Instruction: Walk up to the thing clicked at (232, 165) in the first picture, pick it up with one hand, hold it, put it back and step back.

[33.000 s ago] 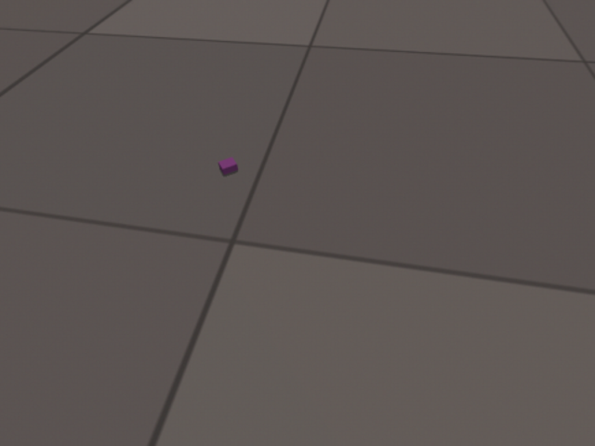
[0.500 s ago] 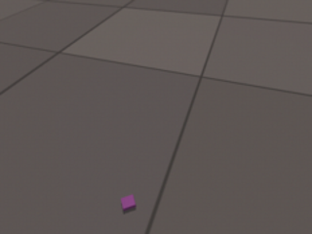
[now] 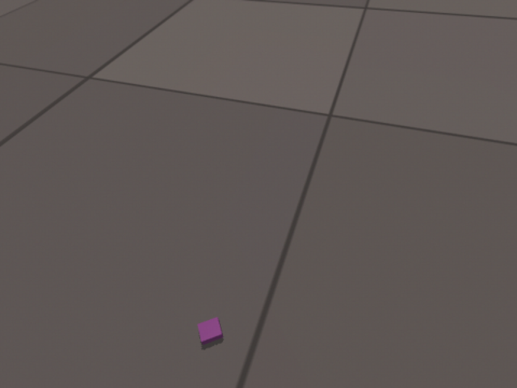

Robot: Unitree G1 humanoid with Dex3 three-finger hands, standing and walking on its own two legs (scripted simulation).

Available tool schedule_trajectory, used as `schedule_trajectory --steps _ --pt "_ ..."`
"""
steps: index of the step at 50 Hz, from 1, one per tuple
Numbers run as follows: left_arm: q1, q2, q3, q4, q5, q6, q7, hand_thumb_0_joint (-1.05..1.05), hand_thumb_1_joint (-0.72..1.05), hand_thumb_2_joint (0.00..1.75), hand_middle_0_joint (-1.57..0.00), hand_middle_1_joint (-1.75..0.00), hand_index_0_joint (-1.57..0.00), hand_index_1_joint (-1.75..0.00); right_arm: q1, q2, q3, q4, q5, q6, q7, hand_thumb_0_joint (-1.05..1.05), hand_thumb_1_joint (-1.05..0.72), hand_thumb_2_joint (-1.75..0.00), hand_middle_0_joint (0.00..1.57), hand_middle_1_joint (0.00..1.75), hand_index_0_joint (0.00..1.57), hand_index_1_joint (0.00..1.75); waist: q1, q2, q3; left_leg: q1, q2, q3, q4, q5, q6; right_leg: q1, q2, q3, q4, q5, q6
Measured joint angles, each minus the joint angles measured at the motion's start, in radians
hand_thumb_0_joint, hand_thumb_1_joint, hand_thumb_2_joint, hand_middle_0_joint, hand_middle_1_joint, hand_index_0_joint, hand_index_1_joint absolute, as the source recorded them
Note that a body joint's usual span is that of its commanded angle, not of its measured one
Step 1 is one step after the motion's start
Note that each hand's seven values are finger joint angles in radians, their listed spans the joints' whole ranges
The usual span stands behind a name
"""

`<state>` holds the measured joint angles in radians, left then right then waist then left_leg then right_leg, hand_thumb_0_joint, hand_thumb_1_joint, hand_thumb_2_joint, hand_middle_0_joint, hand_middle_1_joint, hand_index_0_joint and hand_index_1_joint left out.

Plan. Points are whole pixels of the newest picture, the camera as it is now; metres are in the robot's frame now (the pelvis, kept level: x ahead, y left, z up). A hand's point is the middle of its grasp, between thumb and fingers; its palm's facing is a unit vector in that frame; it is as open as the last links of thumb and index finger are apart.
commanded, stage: stand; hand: left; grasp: from above
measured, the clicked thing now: (210, 330) +0.45 +0.25 -0.76
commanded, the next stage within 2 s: step back in 1.04 s
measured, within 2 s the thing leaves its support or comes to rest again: neither
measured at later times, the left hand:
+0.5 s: hand out of the picture +0.09 +0.24 -0.16, palm faces -0.01 -0.94 -0.34, open 7.4 cm
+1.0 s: hand out of the picture +0.10 +0.24 -0.15, palm faces -0.02 -0.94 -0.35, open 7.4 cm
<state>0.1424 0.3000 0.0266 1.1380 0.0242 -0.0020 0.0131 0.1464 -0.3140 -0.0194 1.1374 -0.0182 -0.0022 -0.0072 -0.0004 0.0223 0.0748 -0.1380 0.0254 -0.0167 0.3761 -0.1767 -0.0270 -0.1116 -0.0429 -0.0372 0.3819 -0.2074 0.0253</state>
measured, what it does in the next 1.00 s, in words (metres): stands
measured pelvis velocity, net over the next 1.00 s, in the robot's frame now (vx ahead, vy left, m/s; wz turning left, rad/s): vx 0.02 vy -0.01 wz -0.01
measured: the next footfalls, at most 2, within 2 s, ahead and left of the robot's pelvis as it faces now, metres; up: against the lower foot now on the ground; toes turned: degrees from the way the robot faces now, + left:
right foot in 1.76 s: -0.08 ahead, -0.08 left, +0.00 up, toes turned -2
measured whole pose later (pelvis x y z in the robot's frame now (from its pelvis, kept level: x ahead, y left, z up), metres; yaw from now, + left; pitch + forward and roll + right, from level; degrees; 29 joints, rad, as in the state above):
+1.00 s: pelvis +0.02 -0.01 +0.00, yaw -1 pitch -3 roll +0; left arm 0.11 0.32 0.02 1.12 0.02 -0.01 0.00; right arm 0.11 -0.33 -0.01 1.14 -0.01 -0.01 0.00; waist 0.00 0.01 0.06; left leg -0.10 0.04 -0.01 0.33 -0.18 -0.04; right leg -0.09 -0.03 -0.03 0.35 -0.21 0.02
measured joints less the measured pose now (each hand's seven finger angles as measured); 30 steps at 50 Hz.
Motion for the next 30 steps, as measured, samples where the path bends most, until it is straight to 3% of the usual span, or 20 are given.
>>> schedule_trajectory --steps 14,30 --pt "-0.032 -0.014 -0.004 -0.002 -0.003 -0.003 0.001 0.01 0.90 0.90 -0.20 -0.30 -0.20 -0.30 -0.031 0.007 0.009 0.005 0.002 -0.005 -0.005 0.01 -0.90 -0.90 0.21 0.30 0.20 0.30 -0.001 -0.006 -0.014 0.030 0.005 0.008 -0.025 -0.007 -0.004 0.026 0.005 0.006 -0.023 -0.005 -0.002" --pt "-0.036 0.020 0.001 -0.006 -0.001 -0.003 -0.004 0.01 0.90 0.90 -0.20 -0.30 -0.20 -0.30 -0.038 -0.017 0.000 0.010 0.003 -0.005 -0.001 0.01 -0.90 -0.90 0.21 0.30 0.20 0.30 -0.001 -0.008 -0.005 0.027 0.008 0.008 -0.038 0.001 -0.007 0.022 0.008 0.006 -0.034 0.001 -0.005"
